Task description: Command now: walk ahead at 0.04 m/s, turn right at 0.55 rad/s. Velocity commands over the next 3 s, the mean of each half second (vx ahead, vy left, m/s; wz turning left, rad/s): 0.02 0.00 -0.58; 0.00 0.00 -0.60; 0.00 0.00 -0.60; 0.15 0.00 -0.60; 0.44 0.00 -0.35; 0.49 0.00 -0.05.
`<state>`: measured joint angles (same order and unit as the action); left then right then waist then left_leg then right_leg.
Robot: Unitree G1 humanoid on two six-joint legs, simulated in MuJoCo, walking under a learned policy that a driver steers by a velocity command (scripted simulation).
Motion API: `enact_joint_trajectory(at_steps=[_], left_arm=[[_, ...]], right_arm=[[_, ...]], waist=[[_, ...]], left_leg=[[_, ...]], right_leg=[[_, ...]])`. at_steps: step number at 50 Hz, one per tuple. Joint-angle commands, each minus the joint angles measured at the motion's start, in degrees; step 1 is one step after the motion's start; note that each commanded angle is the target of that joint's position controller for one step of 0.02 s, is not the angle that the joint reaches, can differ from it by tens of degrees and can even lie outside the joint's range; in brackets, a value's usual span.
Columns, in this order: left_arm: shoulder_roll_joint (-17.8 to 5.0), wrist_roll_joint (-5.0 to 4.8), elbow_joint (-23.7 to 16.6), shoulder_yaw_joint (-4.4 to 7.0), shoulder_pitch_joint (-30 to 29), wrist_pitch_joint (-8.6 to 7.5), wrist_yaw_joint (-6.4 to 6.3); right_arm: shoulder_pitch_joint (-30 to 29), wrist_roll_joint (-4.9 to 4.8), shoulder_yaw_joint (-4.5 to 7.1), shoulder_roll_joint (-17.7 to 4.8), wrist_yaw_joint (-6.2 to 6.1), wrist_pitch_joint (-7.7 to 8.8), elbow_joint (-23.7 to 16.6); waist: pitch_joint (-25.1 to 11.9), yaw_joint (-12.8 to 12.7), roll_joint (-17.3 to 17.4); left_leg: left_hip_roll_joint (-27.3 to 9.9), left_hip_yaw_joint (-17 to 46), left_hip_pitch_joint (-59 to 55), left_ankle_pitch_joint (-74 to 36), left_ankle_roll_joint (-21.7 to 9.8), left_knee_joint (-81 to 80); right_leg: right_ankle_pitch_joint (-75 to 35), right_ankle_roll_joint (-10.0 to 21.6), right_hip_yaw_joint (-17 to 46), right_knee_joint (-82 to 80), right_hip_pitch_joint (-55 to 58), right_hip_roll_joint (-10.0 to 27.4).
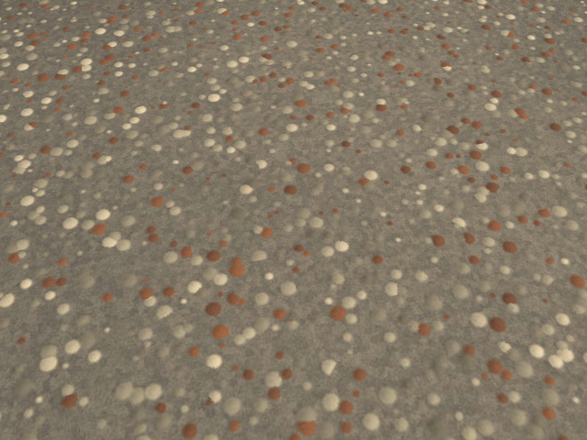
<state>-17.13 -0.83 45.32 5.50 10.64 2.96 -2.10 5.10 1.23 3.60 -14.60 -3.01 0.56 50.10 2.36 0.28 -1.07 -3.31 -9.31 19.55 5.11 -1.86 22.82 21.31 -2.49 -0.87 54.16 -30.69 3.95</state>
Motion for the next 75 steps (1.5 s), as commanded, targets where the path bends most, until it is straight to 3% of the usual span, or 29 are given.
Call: enact_joint_trajectory(at_steps=[1,5,6,7,8,9,11,14,23,28,29,30,31,32,33,37,43,48,50,51,52,53,55,58,63,70,73,74,75], left_arm=[[-3.5,0.03,-3.51,0.61,2.3,-0.23,0.98],[-4.58,0.44,-2.57,1.53,6.51,0.27,2.09],[-6.66,0.81,-2.19,2.3,8.48,0.31,1.81],[-13.24,0.89,-3.34,3.6,9.24,0.34,0.65],[-15.8,2.59,-5.44,3.53,7.44,-0.82,0.94],[-13.96,3.24,-5.79,3.18,5.38,-2.26,1.28],[-10.6,1.24,-6.88,2.32,-0.43,-3.44,0.84],[-7.79,0.8,-7.34,1.08,-0.52,-3.36,0.12],[-10.48,0.55,-8.79,2.0,0.6,-2.21,-0.26],[-10.06,-0.44,-10.7,1.67,-3.08,-1.21,-0.09],[-9.41,-0.67,-11.18,1.43,-3.53,-0.96,-0.33],[-6.71,-0.13,-11.62,0.69,-1.69,-0.88,-0.43],[-4.3,-0.16,-12.2,0.33,2.94,-1.33,-0.09],[-9.76,0.51,-12.27,1.73,1.95,-2.06,0.13],[-12.58,-0.04,-11.22,2.88,1.83,-1.99,0.33],[-7.8,-0.45,-10.86,1.94,1.29,-0.14,0.62],[-5.01,-0.18,-15.21,0.23,-3.65,-0.47,1.81],[-6.38,-0.34,-15.55,1.09,-0.73,0.25,3.01],[-7.66,-0.13,-13.94,2.18,4.02,0.32,2.65],[-13.29,-0.22,-14.13,3.83,6.63,0.08,1.77],[-17.99,1.07,-16.34,3.97,6.03,-0.66,1.57],[-15.01,2.3,-15.95,3.36,7.92,-2.15,2.35],[-12.06,1.12,-15.18,2.32,2.3,-3.39,2.07],[-10.1,0.75,-16.29,1.07,-2.08,-2.82,1.07],[-10.67,0.57,-15.96,1.29,-0.89,-2.43,0.32],[-11.53,0.28,-16.49,1.64,-2.08,-1.41,1.2],[-10.87,-0.71,-16.96,1.41,-4.54,-0.87,1.0],[-9.24,-0.62,-17.0,0.99,-3.44,-0.85,0.77],[-5.55,0.34,-16.53,0.06,0.33,-0.91,0.85]], right_arm=[[-3.15,-0.6,2.53,-10.84,-0.23,0.07,-3.69],[-2.17,-2.4,2.73,-10.62,0.46,-1.14,-2.73],[0.45,-2.5,2.42,-8.45,0.86,-1.56,-1.52],[1.05,-0.32,1.54,-4.7,1.63,-1.61,-2.97],[-4.97,0.04,2.13,-6.11,1.16,-1.06,-5.96],[-7.49,-0.8,2.68,-7.95,0.79,-1.03,-6.54],[-3.7,-0.9,3.4,-8.75,-0.18,-1.22,-4.14],[-2.03,-0.72,3.64,-8.34,-0.17,-0.81,-3.99],[-4.26,-1.57,2.5,-7.2,1.39,0.51,-5.87],[0.77,-1.89,2.69,-8.25,2.67,1.76,-5.49],[3.01,-1.65,3.05,-9.24,2.83,1.92,-4.89],[5.14,-0.73,3.89,-12.75,2.6,1.7,-4.82],[3.3,0.16,4.5,-16.92,2.1,0.78,-5.22],[3.46,0.92,3.94,-14.19,2.13,0.84,-6.13],[0.87,0.69,3.09,-11.23,1.84,0.92,-7.42],[-1.84,-0.75,2.12,-8.98,0.75,0.06,-8.3],[1.53,-0.8,3.44,-12.93,0.58,-1.12,-8.7],[0.91,-2.59,4.0,-14.49,1.88,-1.01,-9.05],[3.19,-3.1,3.37,-11.9,2.28,-0.76,-7.8],[5.02,-1.12,2.43,-8.6,2.63,-0.61,-8.07],[2.0,0.96,1.32,-6.28,2.44,-0.34,-11.84],[-2.47,-0.4,2.33,-9.58,1.96,-0.17,-12.73],[-1.53,-1.56,3.02,-10.78,1.44,-0.5,-11.85],[1.0,-0.66,3.33,-10.87,1.29,-0.83,-10.89],[-0.61,-0.92,2.28,-8.21,1.55,-0.59,-11.97],[-0.75,-1.61,2.4,-8.77,2.84,0.67,-13.39],[3.32,-1.48,2.77,-8.74,3.41,1.44,-12.71],[5.03,-0.88,3.42,-10.94,3.21,1.49,-12.51],[4.92,-0.07,3.98,-14.44,2.72,1.04,-13.41]], waist=[[-8.87,-0.88,9.05],[-8.57,-3.32,7.55],[-6.66,-3.57,2.04],[-5.22,-1.05,-16.07],[-5.17,-2.78,-15.86],[-5.09,-2.84,-9.88],[-5.47,0.19,-6.03],[-7.45,0.97,-6.31],[-6.97,-1.43,-8.14],[-8.45,1.23,-8.28],[-8.75,2.24,-7.19],[-10.9,1.36,0.14],[-9.27,-3.1,16.38],[-9.08,-0.8,16.04],[-7.69,-1.36,10.73],[-3.67,-1.13,9.2],[-6.07,2.37,11.37],[-5.73,0.56,11.57],[-6.84,-1.57,7.36],[-8.07,-1.31,-6.05],[-8.72,-0.72,-18.01],[-12.76,-5.24,-11.11],[-7.69,-1.6,-6.53],[-7.43,0.88,-6.6],[-7.45,-0.37,-6.91],[-7.24,-1.21,-8.34],[-8.13,1.68,-7.96],[-9.23,1.53,-4.99],[-10.43,-1.14,8.61]], left_leg=[[-15.62,8.91,-5.67,0.29,-10.76,-9.73],[-14.44,5.37,-4.96,5.5,-5.31,-2.43],[-10.96,1.82,-0.02,10.3,-0.89,5.98],[-2.82,-4.1,15.68,27.8,5.34,25.6],[2.64,5.8,22.04,33.7,6.19,36.07],[1.95,10.14,22.24,28.7,4.99,40.78],[0.74,12.16,22.03,19.08,3.93,41.14],[2.11,12.36,18.63,13.39,4.6,42.15],[4.67,13.76,9.88,14.11,6.18,20.02],[5.65,13.3,-0.72,9.23,4.32,3.58],[3.79,13.49,-6.57,1.78,3.27,-2.51],[-5.84,20.91,-15.05,-4.25,-0.12,-3.68],[-17.18,33.62,-19.98,-20.42,-8.65,-3.08],[-22.83,38.87,-16.83,-21.34,-15.34,-4.19],[-19.53,33.04,-14.9,-18.42,-14.1,-3.89],[-10.76,18.09,-11.89,-12.42,-9.62,-4.72],[-13.44,12.82,-16.18,-14.2,-10.85,-4.85],[-14.89,9.92,-13.8,-11.77,-8.11,-1.01],[-12.21,5.47,-8.16,-4.95,-2.79,7.83],[-6.66,0.12,3.6,10.39,2.58,22.76],[1.5,2.43,19.28,35.31,6.3,37.35],[1.73,10.98,19.71,34.96,6.03,46.02],[-0.36,12.83,20.24,24.73,4.49,45.85],[1.2,12.29,14.71,16.2,5.29,43.97],[3.01,13.18,13.02,13.73,6.61,30.13],[5.56,14.0,5.14,16.65,5.34,16.51],[5.5,13.01,-3.81,6.87,3.47,1.43],[0.16,16.38,-10.54,0.46,1.44,-1.61],[-12.33,27.25,-16.81,-10.38,-3.48,-3.34]], right_leg=[[-1.56,1.13,-1.62,-6.28,7.8,0.08],[-7.65,5.64,-4.36,-22.86,18.36,-2.89],[-12.69,8.42,1.21,-30.43,22.69,-1.17],[-29.53,14.83,22.39,-34.14,29.34,13.99],[-29.08,23.12,31.11,-36.91,23.1,18.75],[-24.04,21.31,26.67,-37.98,21.74,15.47],[-19.19,14.71,20.05,-36.89,21.66,10.55],[-24.6,14.31,17.6,-35.89,21.22,8.24],[-22.68,15.8,23.7,-33.17,21.42,6.75],[-29.25,13.37,28.36,-28.42,21.51,4.0],[-24.92,11.04,27.34,-26.51,18.84,1.92],[-11.88,7.95,22.79,-18.46,11.92,-2.23],[13.37,4.29,11.4,-7.72,-1.4,-12.67],[17.59,1.7,10.0,5.64,-5.32,-9.46],[13.07,0.86,10.37,11.65,-5.1,-7.32],[2.3,-2.24,5.99,15.05,-5.91,-5.48],[0.75,-2.58,1.08,-3.07,-0.1,-1.51],[-3.87,1.1,-2.88,-18.07,9.94,-2.76],[-14.28,4.67,-2.5,-29.54,21.68,-4.76],[-32.26,8.6,11.84,-32.65,32.03,4.77],[-47.16,20.42,31.33,-31.42,34.69,18.42],[-41.59,24.52,31.63,-33.53,31.62,18.93],[-29.91,17.72,22.14,-34.06,27.15,11.72],[-29.81,15.34,18.28,-34.53,21.05,7.65],[-23.9,15.61,20.4,-33.68,22.39,6.11],[-23.37,15.63,29.02,-30.63,20.41,5.29],[-23.84,12.49,29.92,-26.95,19.14,2.27],[-16.12,9.55,27.76,-23.43,14.78,-0.21],[4.36,5.71,18.17,-10.16,7.15,-7.4]])
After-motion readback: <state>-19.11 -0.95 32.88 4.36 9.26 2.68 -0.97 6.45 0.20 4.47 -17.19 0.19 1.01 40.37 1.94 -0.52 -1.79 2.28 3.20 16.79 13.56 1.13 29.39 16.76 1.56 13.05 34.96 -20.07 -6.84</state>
